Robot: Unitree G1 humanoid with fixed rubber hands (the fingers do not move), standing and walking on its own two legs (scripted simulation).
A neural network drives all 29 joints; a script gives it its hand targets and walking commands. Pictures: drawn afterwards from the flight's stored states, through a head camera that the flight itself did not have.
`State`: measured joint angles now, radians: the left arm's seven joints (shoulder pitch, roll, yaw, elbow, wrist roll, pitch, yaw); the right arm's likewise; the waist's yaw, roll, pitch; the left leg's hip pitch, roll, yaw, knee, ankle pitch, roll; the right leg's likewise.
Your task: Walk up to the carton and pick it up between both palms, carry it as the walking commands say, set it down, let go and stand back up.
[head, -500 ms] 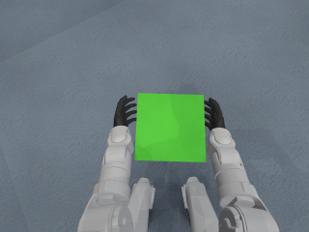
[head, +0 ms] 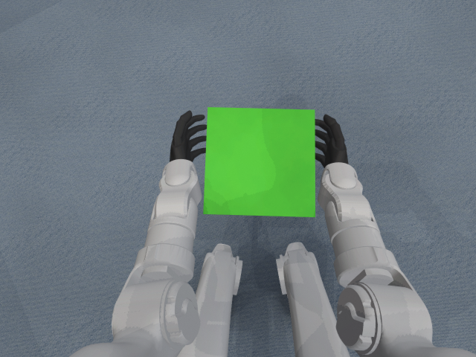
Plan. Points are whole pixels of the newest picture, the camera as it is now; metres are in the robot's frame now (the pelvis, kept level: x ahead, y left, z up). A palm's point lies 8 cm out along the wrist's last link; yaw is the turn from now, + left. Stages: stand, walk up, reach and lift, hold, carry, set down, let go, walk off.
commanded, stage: set down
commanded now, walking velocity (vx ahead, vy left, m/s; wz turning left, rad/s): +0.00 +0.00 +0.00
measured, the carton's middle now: (255, 173) +0.42 +0.01 -0.16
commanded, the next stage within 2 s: none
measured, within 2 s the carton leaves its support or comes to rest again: neither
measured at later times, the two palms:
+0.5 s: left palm (190, 161) +0.45 +0.14 -0.15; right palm (319, 163) +0.45 -0.12 -0.17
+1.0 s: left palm (197, 165) +0.46 +0.14 -0.25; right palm (308, 165) +0.47 -0.11 -0.25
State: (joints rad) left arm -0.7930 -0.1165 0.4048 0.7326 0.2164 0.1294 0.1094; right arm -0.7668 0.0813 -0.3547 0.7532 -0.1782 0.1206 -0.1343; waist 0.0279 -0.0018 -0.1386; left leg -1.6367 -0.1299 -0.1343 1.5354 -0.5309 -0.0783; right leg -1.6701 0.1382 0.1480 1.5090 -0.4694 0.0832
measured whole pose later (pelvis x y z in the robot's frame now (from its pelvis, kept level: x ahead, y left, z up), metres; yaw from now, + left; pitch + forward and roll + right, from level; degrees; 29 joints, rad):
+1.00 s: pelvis -0.03 +0.00 -0.13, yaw +1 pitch +42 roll +0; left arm -1.13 -0.01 0.44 0.81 0.19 0.15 0.13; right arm -1.12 -0.01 -0.40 0.85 -0.14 0.15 -0.15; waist 0.02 0.00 0.04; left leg -2.10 -0.20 -0.13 1.93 -0.56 -0.12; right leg -2.12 0.20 0.15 1.90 -0.50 0.15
